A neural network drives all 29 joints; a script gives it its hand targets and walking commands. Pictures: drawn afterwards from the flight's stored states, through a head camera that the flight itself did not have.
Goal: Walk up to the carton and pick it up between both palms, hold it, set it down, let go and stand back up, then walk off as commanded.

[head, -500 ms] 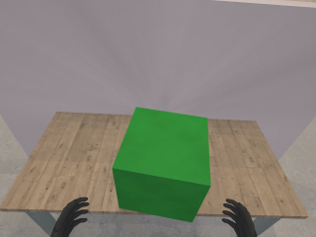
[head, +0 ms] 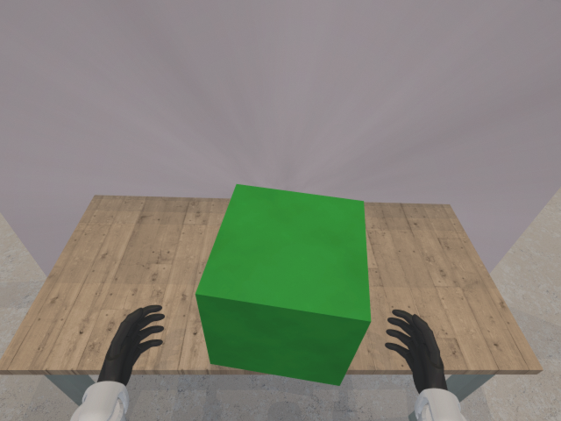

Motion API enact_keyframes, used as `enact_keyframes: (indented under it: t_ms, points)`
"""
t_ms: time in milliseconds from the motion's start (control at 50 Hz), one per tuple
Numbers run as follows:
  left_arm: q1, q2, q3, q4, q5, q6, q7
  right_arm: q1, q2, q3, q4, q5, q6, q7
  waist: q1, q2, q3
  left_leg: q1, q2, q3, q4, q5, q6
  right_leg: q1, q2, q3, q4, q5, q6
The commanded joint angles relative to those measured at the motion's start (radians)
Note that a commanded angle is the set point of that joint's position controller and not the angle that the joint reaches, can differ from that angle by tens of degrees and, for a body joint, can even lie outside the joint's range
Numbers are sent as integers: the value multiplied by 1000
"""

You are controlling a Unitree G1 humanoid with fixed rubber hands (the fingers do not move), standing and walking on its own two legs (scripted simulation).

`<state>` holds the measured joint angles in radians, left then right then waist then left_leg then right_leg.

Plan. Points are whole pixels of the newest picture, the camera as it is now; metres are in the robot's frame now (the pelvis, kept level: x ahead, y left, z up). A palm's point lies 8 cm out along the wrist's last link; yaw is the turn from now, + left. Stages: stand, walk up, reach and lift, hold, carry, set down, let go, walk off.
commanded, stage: reach and lift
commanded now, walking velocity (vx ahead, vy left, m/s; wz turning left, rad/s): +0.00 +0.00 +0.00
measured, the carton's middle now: (286, 282) +0.39 +0.00 -0.07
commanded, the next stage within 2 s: none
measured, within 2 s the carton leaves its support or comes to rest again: neither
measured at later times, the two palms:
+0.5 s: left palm (128, 298) +0.29 +0.24 +0.02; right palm (427, 307) +0.29 -0.21 +0.03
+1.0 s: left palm (137, 235) +0.37 +0.23 +0.08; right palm (430, 252) +0.36 -0.22 +0.08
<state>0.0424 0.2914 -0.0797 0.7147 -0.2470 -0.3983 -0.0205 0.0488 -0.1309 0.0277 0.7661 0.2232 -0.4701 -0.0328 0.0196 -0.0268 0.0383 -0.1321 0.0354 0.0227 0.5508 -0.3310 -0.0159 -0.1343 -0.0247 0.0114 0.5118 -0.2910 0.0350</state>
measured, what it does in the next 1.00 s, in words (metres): stands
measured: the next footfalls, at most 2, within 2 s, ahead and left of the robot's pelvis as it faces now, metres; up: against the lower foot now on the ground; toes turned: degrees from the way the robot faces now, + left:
none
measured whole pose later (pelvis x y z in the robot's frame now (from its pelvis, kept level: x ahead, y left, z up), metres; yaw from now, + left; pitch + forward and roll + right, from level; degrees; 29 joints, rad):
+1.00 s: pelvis +0.01 +0.00 +0.01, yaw +0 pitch +2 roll -1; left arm -0.46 0.34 0.06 0.65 -0.24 0.10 -0.05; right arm -0.43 -0.29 0.05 0.68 0.35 -0.05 -0.11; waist -0.01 -0.02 0.00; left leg -0.19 0.04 0.02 0.42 -0.25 -0.02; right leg -0.18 -0.02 0.01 0.34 -0.19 0.03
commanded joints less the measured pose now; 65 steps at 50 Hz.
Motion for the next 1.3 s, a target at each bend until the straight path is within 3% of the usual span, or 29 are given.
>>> enact_keyframes:
  t_ms: [0, 40, 60, 120, 220, 300, 340, 360, 460, 560, 620, 640, 700, 720, 760, 800, 880, 900, 980, 1040, 1100, 1120, 1180, 1280]
  points:
    - [-246, 140, 50, -155, -12, -13, 7, -228, -119, -24, -177, 12, -17, -7, -8, 71, -136, -44, -34, 4, -124, 281, -50, 20, 40, 13, -109, 134, -54]
    - [-224, 135, 72, -192, -1, 5, 5, -206, -125, -10, -188, 23, -4, -14, 4, 71, -155, 9, -39, 8, -115, 361, -55, 33, 45, 12, -114, 204, -52]
    - [-270, 148, 66, -178, -3, 25, 4, -232, -128, -27, -178, 24, 8, -20, -13, 64, -154, 1, -37, 2, -117, 357, -52, 39, 39, 11, -118, 217, -50]
    - [-274, 140, 85, -203, 5, 59, 0, -243, -138, -2, -190, 35, 26, -26, -2, 80, -176, 34, -41, 6, -110, 437, -62, 47, 44, 7, -122, 277, -46]
    - [-274, 122, 96, -261, 10, 141, -9, -257, -168, -22, -226, 38, 72, -44, -20, 69, -181, 84, -42, -2, -121, 497, -69, 63, 49, 3, -153, 328, -47]
    - [-358, 133, 118, -293, 11, 194, -10, -325, -177, -39, -272, 43, 125, -53, -19, 73, -187, 75, -44, 3, -138, 453, -63, 58, 47, 0, -172, 289, -46]
    - [-380, 137, 137, -315, 14, 219, -8, -357, -179, -26, -315, 51, 144, -54, 1, 65, -203, 88, -46, 7, -140, 487, -60, 71, 46, 4, -175, 323, -42]
    - [-374, 132, 133, -331, 11, 230, -10, -343, -181, -27, -317, 48, 152, -56, -14, 63, -212, 95, -46, 3, -138, 506, -63, 74, 49, -1, -173, 344, -43]
    - [-458, 147, 158, -375, 16, 290, -13, -408, -215, -33, -338, 51, 202, -63, -23, 69, -259, 123, -46, 4, -140, 560, -70, 86, 59, -8, -173, 402, -39]
    - [-561, 157, 169, -360, 15, 346, -17, -500, -224, -34, -343, 70, 257, -72, -26, 71, -276, 97, -49, 8, -148, 534, -60, 81, 57, -9, -179, 389, -34]
    - [-542, 167, 179, -373, 18, 369, -21, -487, -256, -17, -354, 86, 271, -75, -25, 64, -320, 133, -52, 13, -140, 595, -66, 99, 63, -12, -172, 463, -28]
    - [-606, 168, 181, -365, 22, 382, -23, -531, -258, -27, -330, 88, 282, -78, -28, 92, -317, 126, -52, 15, -138, 603, -70, 94, 66, -17, -168, 468, -30]
    - [-665, 180, 191, -367, 12, 409, -26, -609, -275, -27, -352, 98, 297, -82, -25, 65, -348, 117, -54, 16, -136, 613, -65, 98, 72, -24, -173, 474, -26]
    - [-646, 181, 190, -355, 19, 417, -26, -586, -270, -29, -343, 101, 304, -82, -27, 81, -360, 119, -53, 15, -136, 617, -64, 102, 68, -22, -169, 493, -26]
    - [-659, 182, 197, -341, 20, 435, -30, -598, -278, -18, -319, 110, 319, -83, -30, 62, -354, 119, -55, 18, -143, 614, -64, 109, 72, -26, -173, 500, -23]
    - [-769, 203, 200, -314, 21, 453, -32, -703, -298, -20, -317, 110, 341, -82, -24, 64, -367, 92, -54, 20, -148, 572, -57, 99, 73, -25, -175, 469, -23]
    - [-823, 210, 196, -293, 10, 449, -26, -757, -302, -32, -301, 112, 359, -82, -23, 64, -422, 80, -59, 25, -150, 563, -55, 98, 76, -32, -172, 461, -22]
    - [-849, 211, 184, -282, 3, 451, -26, -769, -312, -38, -272, 117, 366, -80, -37, 76, -429, 91, -57, 20, -144, 559, -58, 76, 78, -31, -175, 447, -26]
    - [-899, 227, 191, -219, 8, 449, -29, -829, -313, -20, -230, 133, 383, -79, -21, 66, -466, 81, -58, 21, -138, 573, -55, 83, 77, -32, -167, 473, -22]
    - [-994, 237, 185, -158, -1, 439, -27, -912, -332, -39, -191, 129, 388, -75, -38, 58, -511, 55, -57, 19, -126, 542, -52, 54, 78, -40, -161, 442, -24]
    - [-1036, 247, 178, -96, 1, 417, -26, -958, -323, -32, -142, 139, 384, -78, -37, 72, -549, 52, -62, 17, -105, 574, -51, 45, 73, -41, -145, 489, -22]
    - [-1024, 247, 171, -29, 4, 409, -30, -945, -315, -21, -99, 137, 384, -77, -40, 60, -521, 32, -63, 15, -105, 554, -50, 39, 74, -39, -148, 471, -20]
    - [-1064, 224, 151, 104, 6, 335, -39, -971, -278, -24, 11, 115, 356, -77, -59, 31, -502, -7, -65, 10, -94, 508, -38, -1, 61, -43, -137, 434, -18]
    - [-1045, 190, 115, 295, 27, 170, -39, -953, -246, -4, 175, 101, 231, -59, -62, 80, -568, -12, -61, 0, -8, 588, -56, -118, 58, -64, -84, 435, -27]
